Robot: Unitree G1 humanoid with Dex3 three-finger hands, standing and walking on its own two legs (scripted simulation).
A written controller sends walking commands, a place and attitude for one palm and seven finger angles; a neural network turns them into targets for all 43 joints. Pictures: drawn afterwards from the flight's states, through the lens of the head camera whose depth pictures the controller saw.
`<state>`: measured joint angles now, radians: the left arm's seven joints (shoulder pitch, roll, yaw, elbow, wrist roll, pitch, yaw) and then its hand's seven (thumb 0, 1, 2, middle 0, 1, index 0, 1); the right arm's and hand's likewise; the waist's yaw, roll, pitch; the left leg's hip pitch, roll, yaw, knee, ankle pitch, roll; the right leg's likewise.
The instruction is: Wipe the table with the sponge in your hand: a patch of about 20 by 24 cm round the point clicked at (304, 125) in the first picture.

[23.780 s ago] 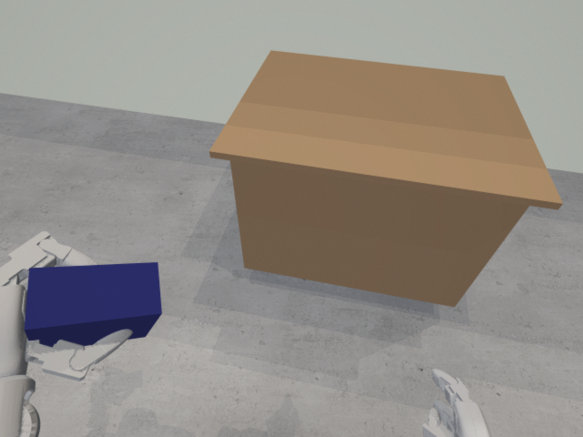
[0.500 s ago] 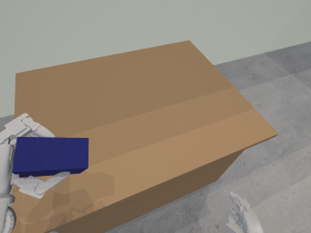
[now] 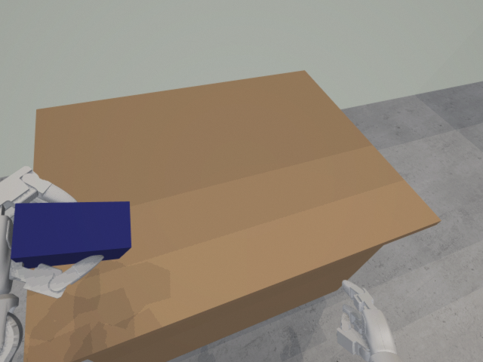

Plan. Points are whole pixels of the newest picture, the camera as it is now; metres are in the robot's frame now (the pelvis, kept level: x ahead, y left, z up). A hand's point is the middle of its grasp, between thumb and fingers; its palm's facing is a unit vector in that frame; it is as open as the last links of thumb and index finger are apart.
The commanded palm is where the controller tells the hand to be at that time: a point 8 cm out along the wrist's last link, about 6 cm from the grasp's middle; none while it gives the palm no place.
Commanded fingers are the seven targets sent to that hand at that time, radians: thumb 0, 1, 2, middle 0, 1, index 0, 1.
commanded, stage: look again from close up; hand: left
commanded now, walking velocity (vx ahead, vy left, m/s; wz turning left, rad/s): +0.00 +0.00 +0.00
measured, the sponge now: (91, 234) +0.23 +0.22 +0.13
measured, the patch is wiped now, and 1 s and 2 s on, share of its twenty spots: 0.00 0.00 0.00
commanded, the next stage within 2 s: shuffle to correct the standing spot in 0.32 s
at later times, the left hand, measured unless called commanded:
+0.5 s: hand (66, 236) +0.22 +0.24 +0.15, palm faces +0.34 -0.85 -0.39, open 9.7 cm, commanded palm +0.16 +0.27 +0.17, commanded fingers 0.00 0.10 1.30 -1.20 -1.60 -1.20 -1.60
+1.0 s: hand (121, 234) +0.23 +0.18 +0.15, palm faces +0.30 -0.87 -0.40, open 9.7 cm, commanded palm +0.17 +0.22 +0.17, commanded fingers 0.00 0.10 1.30 -1.20 -1.60 -1.20 -1.60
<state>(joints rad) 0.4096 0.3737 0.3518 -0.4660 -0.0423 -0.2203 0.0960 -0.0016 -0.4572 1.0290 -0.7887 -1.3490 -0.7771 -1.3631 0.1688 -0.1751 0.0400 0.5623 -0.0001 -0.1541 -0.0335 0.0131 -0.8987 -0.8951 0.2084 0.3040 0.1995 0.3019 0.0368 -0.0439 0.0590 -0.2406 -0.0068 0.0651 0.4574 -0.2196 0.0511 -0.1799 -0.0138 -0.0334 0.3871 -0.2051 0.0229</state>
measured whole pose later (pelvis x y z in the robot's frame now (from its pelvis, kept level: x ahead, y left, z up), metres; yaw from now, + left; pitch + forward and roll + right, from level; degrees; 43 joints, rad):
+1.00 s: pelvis +0.00 -0.06 +0.00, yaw -1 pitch +1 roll -1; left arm 0.45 0.39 0.37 -0.52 -0.08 -0.16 0.07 0.00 -0.46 1.03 -0.79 -1.35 -0.78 -1.37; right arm 0.19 -0.20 0.00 0.55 0.00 -0.12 -0.03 0.01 -0.90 -0.90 0.21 0.30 0.20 0.30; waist 0.01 -0.02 0.06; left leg -0.28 0.08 0.05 0.50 -0.23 -0.03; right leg -0.23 0.08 -0.04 0.43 -0.22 -0.06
